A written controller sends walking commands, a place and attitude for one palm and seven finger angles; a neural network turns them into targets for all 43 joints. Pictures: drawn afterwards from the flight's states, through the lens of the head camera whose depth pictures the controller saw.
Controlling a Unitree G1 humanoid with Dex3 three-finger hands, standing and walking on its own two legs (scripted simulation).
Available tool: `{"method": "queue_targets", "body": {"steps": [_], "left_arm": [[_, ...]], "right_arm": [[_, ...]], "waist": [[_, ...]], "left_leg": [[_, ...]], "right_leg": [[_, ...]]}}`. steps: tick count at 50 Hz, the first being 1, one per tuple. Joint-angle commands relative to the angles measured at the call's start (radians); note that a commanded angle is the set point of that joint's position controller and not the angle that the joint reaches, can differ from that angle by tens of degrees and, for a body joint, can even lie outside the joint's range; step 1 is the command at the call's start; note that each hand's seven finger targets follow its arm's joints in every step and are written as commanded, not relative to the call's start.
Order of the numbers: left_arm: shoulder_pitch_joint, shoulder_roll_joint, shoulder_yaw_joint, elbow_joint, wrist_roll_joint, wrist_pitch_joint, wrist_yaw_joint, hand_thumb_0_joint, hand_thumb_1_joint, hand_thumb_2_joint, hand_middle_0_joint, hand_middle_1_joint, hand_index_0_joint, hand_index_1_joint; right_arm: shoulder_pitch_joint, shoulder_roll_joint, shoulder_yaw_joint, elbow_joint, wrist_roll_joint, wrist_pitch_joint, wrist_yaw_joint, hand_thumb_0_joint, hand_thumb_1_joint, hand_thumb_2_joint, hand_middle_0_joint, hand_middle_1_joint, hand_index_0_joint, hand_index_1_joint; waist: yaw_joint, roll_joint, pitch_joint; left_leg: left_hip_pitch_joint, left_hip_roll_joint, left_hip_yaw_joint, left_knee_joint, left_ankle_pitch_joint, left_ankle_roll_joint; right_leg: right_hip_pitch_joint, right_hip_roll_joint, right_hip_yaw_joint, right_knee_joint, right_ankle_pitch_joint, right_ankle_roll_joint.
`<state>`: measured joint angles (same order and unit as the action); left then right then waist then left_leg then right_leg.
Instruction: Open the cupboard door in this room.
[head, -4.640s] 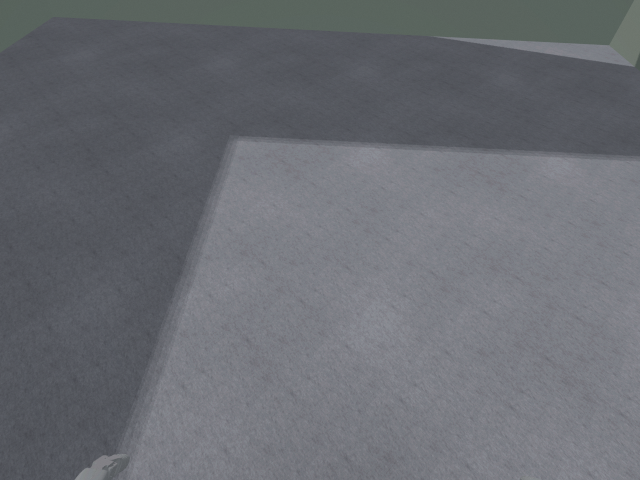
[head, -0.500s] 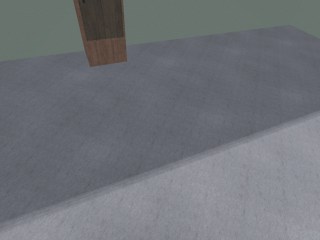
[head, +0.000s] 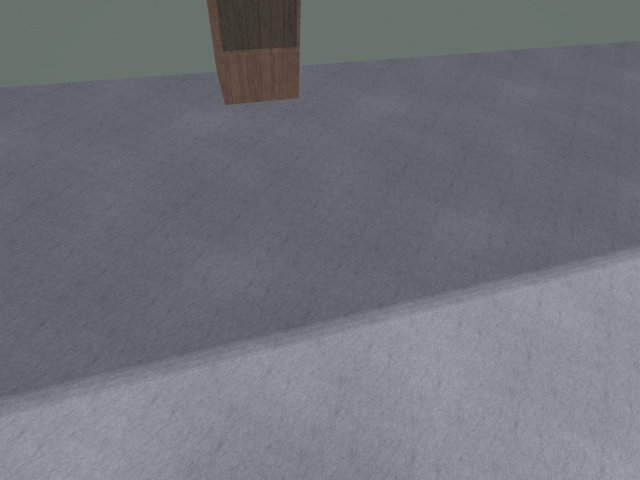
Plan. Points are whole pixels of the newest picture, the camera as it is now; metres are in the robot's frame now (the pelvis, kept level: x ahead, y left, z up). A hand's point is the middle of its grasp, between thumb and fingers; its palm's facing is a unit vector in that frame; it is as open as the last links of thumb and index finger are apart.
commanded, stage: stand and wait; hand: left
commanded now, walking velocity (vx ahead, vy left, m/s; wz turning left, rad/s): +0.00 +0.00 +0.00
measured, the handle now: out of the picture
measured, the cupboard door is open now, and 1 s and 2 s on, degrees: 0 0 0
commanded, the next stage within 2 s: turn or walk to find it in 0.08 s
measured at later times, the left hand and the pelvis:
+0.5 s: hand out of the picture +0.00 +0.18 -0.15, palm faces +0.17 -0.95 -0.25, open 7.4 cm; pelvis -0.01 -0.01 +0.02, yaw +8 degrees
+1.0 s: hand out of the picture -0.03 +0.24 -0.15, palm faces +0.29 -0.93 -0.25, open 7.4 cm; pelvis -0.03 +0.03 +0.02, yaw +15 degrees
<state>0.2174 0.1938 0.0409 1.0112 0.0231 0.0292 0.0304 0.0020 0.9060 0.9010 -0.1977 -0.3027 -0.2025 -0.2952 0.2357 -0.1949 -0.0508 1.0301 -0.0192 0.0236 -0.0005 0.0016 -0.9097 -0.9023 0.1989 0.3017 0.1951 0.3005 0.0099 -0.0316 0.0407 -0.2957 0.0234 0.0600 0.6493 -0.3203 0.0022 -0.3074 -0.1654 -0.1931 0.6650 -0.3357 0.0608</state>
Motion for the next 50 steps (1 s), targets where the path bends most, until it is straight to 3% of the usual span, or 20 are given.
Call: {"method": "queue_targets", "body": {"steps": [1,2,8,11,13,14,15,16,17,20,23,28,31,32,33,34,35,36,40,50], "left_arm": [[0.001,0.063,0.01,-0.049,-0.006,0.004,0.004,0.0,0.9,0.9,-0.2,-0.3,-0.2,-0.3],[0.005,0.055,0.008,-0.031,-0.002,0.007,0.001,0.0,0.9,0.9,-0.2,-0.3,-0.2,-0.3],[0.016,0.038,-0.003,-0.006,-0.013,-0.01,-0.005,0.0,0.9,0.9,-0.2,-0.3,-0.2,-0.3],[0.051,0.043,0.002,-0.003,-0.014,-0.018,0.001,0.0,0.9,0.9,-0.2,-0.3,-0.2,-0.3],[0.083,0.067,0.008,0.003,-0.013,-0.03,0.006,0.0,0.9,0.9,-0.2,-0.3,-0.2,-0.3],[0.098,0.097,0.016,0.004,-0.008,-0.036,0.011,0.0,0.9,0.9,-0.2,-0.3,-0.2,-0.3],[0.109,0.152,0.025,0.004,-0.001,-0.041,0.016,0.0,0.9,0.9,-0.2,-0.3,-0.2,-0.3],[0.116,0.191,0.033,-0.006,0.001,-0.041,0.014,0.0,0.9,0.9,-0.2,-0.3,-0.2,-0.3],[0.116,0.176,0.037,-0.011,0.002,-0.042,0.015,0.0,0.9,0.9,-0.2,-0.3,-0.2,-0.3],[0.05,0.138,0.027,-0.037,0.001,-0.039,0.015,0.0,0.9,0.9,-0.2,-0.3,-0.2,-0.3],[0.049,0.142,0.028,-0.048,0.008,-0.04,0.013,0.0,0.9,0.9,-0.2,-0.3,-0.2,-0.3],[0.059,0.204,0.052,-0.054,0.014,-0.033,0.01,0.0,0.9,0.9,-0.2,-0.3,-0.2,-0.3],[0.044,0.214,0.058,-0.06,0.003,-0.023,0.004,0.0,0.9,0.9,-0.2,-0.3,-0.2,-0.3],[0.05,0.192,0.054,-0.069,-0.007,-0.017,0.0,0.0,0.9,0.9,-0.2,-0.3,-0.2,-0.3],[0.056,0.127,0.042,-0.1,-0.014,-0.011,-0.006,0.0,0.9,0.9,-0.2,-0.3,-0.2,-0.3],[0.006,0.103,0.03,-0.131,-0.009,-0.003,0.0,0.0,0.9,0.9,-0.2,-0.3,-0.2,-0.3],[-0.015,0.111,0.033,-0.131,-0.008,0.003,0.0,0.0,0.9,0.9,-0.2,-0.3,-0.2,-0.3],[-0.023,0.094,0.032,-0.108,-0.006,0.008,0.002,0.0,0.9,0.9,-0.2,-0.3,-0.2,-0.3],[0.034,0.096,0.028,-0.052,-0.003,0.003,-0.014,0.0,0.9,0.9,-0.2,-0.3,-0.2,-0.3],[0.047,0.053,-0.002,-0.024,-0.009,-0.006,-0.004,0.0,0.9,0.9,-0.2,-0.3,-0.2,-0.3]], "right_arm": [[0.028,-0.156,-0.02,-0.037,-0.011,-0.033,-0.025,0.0,-0.9,-0.9,0.2,0.3,0.2,0.3],[0.009,-0.144,-0.014,-0.035,-0.01,-0.039,-0.031,0.0,-0.9,-0.9,0.2,0.3,0.2,0.3],[0.023,-0.137,-0.013,-0.013,-0.003,-0.035,-0.039,0.0,-0.9,-0.9,0.2,0.3,0.2,0.3],[0.032,-0.148,-0.021,-0.013,0.0,-0.028,-0.034,0.0,-0.9,-0.9,0.2,0.3,0.2,0.3],[0.017,-0.141,-0.026,-0.02,0.009,-0.025,-0.027,0.0,-0.9,-0.9,0.2,0.3,0.2,0.3],[0.007,-0.112,-0.021,-0.027,0.014,-0.025,-0.021,0.0,-0.9,-0.9,0.2,0.3,0.2,0.3],[-0.006,-0.073,-0.015,-0.049,0.017,-0.025,-0.016,0.0,-0.9,-0.9,0.2,0.3,0.2,0.3],[-0.035,-0.062,-0.015,-0.073,0.014,-0.016,-0.011,0.0,-0.9,-0.9,0.2,0.3,0.2,0.3],[-0.071,-0.077,-0.022,-0.079,0.005,0.002,-0.014,0.0,-0.9,-0.9,0.2,0.3,0.2,0.3],[-0.054,-0.077,-0.031,-0.052,0.006,0.019,-0.004,0.0,-0.9,-0.9,0.2,0.3,0.2,0.3],[-0.066,-0.069,-0.029,-0.059,0.009,0.026,0.007,0.0,-0.9,-0.9,0.2,0.3,0.2,0.3],[-0.118,-0.063,-0.022,-0.099,0.012,0.015,0.014,0.0,-0.9,-0.9,0.2,0.3,0.2,0.3],[-0.038,-0.086,-0.023,-0.087,0.006,0.001,0.013,0.0,-0.9,-0.9,0.2,0.3,0.2,0.3],[0.006,-0.134,-0.032,-0.078,0.004,-0.009,0.013,0.0,-0.9,-0.9,0.2,0.3,0.2,0.3],[0.049,-0.234,-0.054,-0.086,-0.002,-0.017,0.009,0.0,-0.9,-0.9,0.2,0.3,0.2,0.3],[0.092,-0.284,-0.065,-0.077,-0.001,-0.011,0.001,0.0,-0.9,-0.9,0.2,0.3,0.2,0.3],[0.076,-0.269,-0.06,-0.075,-0.006,-0.01,-0.007,0.0,-0.9,-0.9,0.2,0.3,0.2,0.3],[0.038,-0.229,-0.048,-0.077,-0.007,-0.019,-0.019,0.0,-0.9,-0.9,0.2,0.3,0.2,0.3],[-0.049,-0.162,-0.019,-0.101,-0.001,-0.031,-0.028,0.0,-0.9,-0.9,0.2,0.3,0.2,0.3],[-0.004,-0.142,-0.019,-0.043,-0.004,-0.025,-0.025,0.0,-0.9,-0.9,0.2,0.3,0.2,0.3]], "waist": [[-0.016,0.246,0.016],[-0.009,0.277,0.027],[-0.015,0.139,-0.031],[-0.013,0.154,-0.087],[0.003,0.122,-0.107],[0.009,0.043,-0.113],[0.008,-0.112,-0.102],[0.026,-0.19,-0.071],[0.04,-0.213,-0.05],[-0.001,-0.122,0.006],[-0.002,-0.125,0.019],[0.021,-0.162,-0.002],[-0.019,-0.105,-0.058],[-0.041,0.025,-0.096],[-0.053,0.319,-0.112],[-0.079,0.35,-0.112],[-0.069,0.239,-0.093],[-0.055,0.308,-0.089],[-0.006,0.166,-0.07],[-0.013,0.162,-0.037]], "left_leg": [[-0.006,0.292,-0.35,-0.44,0.154,0.153],[-0.002,0.272,-0.325,-0.431,0.187,0.148],[0.172,0.22,-0.237,-0.319,0.573,0.163],[0.211,0.199,-0.242,-0.267,0.625,0.146],[0.146,0.155,-0.226,-0.208,0.548,0.095],[0.042,0.109,-0.175,-0.146,0.427,0.053],[-0.08,0.019,-0.08,-0.057,0.229,0.007],[-0.151,-0.042,-0.048,0.054,-0.109,-0.019],[-0.19,-0.025,-0.071,0.212,-0.223,-0.02],[-0.222,-0.002,-0.079,0.438,-0.155,-0.037],[-0.195,0.008,-0.041,0.4,-0.133,-0.052],[-0.096,0.018,0.011,0.153,-0.13,-0.051],[0.065,0.003,0.047,-0.118,0.082,-0.043],[0.188,0.052,-0.022,-0.221,0.226,-0.025],[0.284,0.281,-0.355,-0.275,0.519,0.076],[0.227,0.389,-0.442,-0.32,0.642,0.175],[0.173,0.382,-0.384,-0.323,0.54,0.201],[0.154,0.317,-0.361,-0.34,0.467,0.174],[0.146,0.215,-0.219,-0.349,0.428,0.136],[0.112,0.211,-0.235,-0.35,0.326,0.149]], "right_leg": [[-0.084,0.052,0.142,0.239,-0.191,-0.026],[-0.099,0.051,0.156,0.26,-0.169,-0.025],[-0.053,0.088,0.137,0.055,-0.109,-0.011],[0.017,0.106,0.121,-0.098,-0.018,-0.009],[0.139,0.09,0.13,-0.269,0.158,-0.016],[0.237,0.014,0.198,-0.294,0.279,-0.038],[0.295,-0.128,0.318,-0.298,0.424,-0.092],[0.267,-0.243,0.38,-0.323,0.5,-0.186],[0.242,-0.262,0.384,-0.337,0.571,-0.24],[0.188,-0.186,0.243,-0.313,0.616,-0.219],[0.158,-0.164,0.167,-0.312,0.567,-0.186],[0.15,-0.192,0.146,-0.255,0.511,-0.191],[0.123,-0.152,0.07,-0.122,0.443,-0.115],[0.042,-0.114,0.034,0.004,0.327,-0.067],[-0.169,0.018,-0.004,0.21,-0.088,0.009],[-0.2,0.06,0.086,0.364,-0.342,0.011],[-0.186,0.043,0.147,0.436,-0.294,-0.006],[-0.206,0.039,0.179,0.446,-0.236,-0.004],[-0.177,0.062,0.181,0.453,-0.065,0.0],[0.03,0.101,0.139,-0.04,-0.051,-0.007]]}}
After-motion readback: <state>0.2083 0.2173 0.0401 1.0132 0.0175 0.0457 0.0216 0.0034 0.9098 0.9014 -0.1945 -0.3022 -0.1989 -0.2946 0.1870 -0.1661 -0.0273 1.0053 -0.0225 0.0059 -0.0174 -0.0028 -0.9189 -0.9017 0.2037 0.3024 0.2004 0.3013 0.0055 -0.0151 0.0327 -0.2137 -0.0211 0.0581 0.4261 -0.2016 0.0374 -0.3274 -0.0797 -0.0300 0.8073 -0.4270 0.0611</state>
